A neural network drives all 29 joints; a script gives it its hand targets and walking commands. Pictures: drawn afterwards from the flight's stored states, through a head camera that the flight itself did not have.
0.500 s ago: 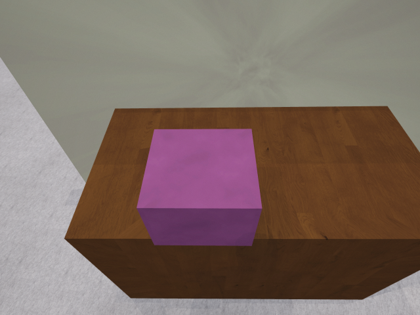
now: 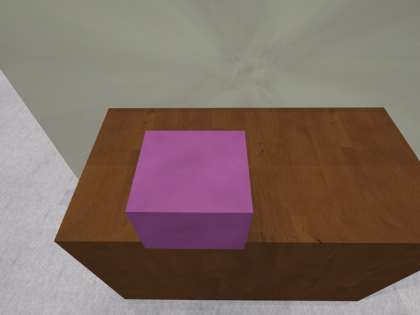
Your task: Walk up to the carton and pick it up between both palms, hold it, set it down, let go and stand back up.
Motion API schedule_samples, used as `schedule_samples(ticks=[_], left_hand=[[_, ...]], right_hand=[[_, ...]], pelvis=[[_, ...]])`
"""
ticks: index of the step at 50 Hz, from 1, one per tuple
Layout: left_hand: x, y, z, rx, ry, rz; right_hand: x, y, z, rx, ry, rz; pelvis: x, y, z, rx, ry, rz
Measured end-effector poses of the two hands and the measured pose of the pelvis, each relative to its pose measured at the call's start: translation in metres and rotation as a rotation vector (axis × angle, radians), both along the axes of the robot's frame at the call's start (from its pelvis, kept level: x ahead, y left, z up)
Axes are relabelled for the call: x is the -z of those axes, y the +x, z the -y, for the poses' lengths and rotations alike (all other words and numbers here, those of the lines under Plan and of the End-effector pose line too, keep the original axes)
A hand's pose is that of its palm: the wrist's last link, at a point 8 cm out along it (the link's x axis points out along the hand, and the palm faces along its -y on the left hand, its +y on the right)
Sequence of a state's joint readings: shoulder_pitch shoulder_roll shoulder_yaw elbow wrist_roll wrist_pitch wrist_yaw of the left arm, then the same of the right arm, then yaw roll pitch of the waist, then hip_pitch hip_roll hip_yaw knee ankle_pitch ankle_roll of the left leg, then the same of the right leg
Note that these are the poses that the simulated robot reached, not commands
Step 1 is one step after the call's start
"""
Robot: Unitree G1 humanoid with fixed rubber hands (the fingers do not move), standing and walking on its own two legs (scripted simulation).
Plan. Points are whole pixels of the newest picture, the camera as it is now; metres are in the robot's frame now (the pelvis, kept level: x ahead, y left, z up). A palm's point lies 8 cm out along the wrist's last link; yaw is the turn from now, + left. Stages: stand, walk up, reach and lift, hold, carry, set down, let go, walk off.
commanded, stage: stand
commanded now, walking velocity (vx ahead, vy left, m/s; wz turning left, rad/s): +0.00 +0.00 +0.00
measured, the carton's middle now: (194, 189) +0.39 +0.05 -0.04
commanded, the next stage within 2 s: reach and lift in 0.40 s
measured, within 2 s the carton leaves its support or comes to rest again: neither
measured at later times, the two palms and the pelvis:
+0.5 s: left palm out of the picture -0.02 +0.21 -0.17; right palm out of the picture +0.02 -0.22 -0.17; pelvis -0.02 -0.01 -0.02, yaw +1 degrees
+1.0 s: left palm out of the picture +0.04 +0.26 -0.12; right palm out of the picture +0.06 -0.19 -0.12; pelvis -0.08 +0.01 -0.02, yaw -1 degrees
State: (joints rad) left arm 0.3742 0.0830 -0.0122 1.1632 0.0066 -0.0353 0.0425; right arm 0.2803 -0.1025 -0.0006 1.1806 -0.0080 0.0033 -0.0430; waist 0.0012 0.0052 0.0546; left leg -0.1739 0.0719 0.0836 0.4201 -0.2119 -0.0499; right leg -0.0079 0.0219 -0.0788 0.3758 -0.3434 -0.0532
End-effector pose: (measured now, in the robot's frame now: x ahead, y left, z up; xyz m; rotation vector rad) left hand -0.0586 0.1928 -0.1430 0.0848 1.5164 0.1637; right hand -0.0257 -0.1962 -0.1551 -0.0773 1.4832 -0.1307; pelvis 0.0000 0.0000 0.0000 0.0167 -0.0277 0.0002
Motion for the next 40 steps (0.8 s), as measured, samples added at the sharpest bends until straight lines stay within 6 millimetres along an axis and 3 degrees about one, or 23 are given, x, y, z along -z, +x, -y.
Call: schedule_samples(ticks=[22,25,28,31,33,36,38,40], left_hand=[[0.004,-0.002,0.003,-0.019,-0.01,-0.037],[0.025,0.037,-0.018,-0.027,-0.009,-0.15],[0.031,0.124,-0.045,-0.026,0.036,-0.031],[0.004,0.216,-0.052,0.008,0.04,0.213],[-0.022,0.253,-0.044,0.046,0.01,0.323],[-0.05,0.261,-0.026,0.111,-0.043,0.346],[-0.058,0.242,-0.018,0.136,-0.059,0.309],[-0.061,0.208,-0.012,0.15,-0.069,0.242]], right_hand=[[0.003,0.006,0.009,-0.009,-0.007,-0.013],[0.016,0.041,0.026,0.008,-0.022,-0.03],[0.014,0.113,0.036,-0.012,-0.024,0.109],[-0.003,0.179,0.022,-0.067,0.014,0.258],[-0.018,0.202,0.003,-0.078,0.056,0.319],[-0.037,0.203,-0.024,-0.054,0.106,0.357],[-0.043,0.189,-0.033,-0.011,0.116,0.372],[-0.043,0.165,-0.032,0.024,0.098,0.364]], pelvis=[[0.003,-0.003,0.006,-0.002,0.001,-0.014],[0.018,-0.021,0.007,-0.018,0.014,-0.082],[0.035,-0.037,0.008,-0.014,0.026,-0.131],[0.045,-0.045,0.006,-0.02,0.024,-0.171],[0.044,-0.049,0.005,-0.028,0.01,-0.168],[0.034,-0.049,0.001,-0.021,-0.004,-0.121],[0.026,-0.048,-0.002,-0.016,-0.009,-0.083],[0.018,-0.047,-0.005,-0.011,-0.016,-0.054]])
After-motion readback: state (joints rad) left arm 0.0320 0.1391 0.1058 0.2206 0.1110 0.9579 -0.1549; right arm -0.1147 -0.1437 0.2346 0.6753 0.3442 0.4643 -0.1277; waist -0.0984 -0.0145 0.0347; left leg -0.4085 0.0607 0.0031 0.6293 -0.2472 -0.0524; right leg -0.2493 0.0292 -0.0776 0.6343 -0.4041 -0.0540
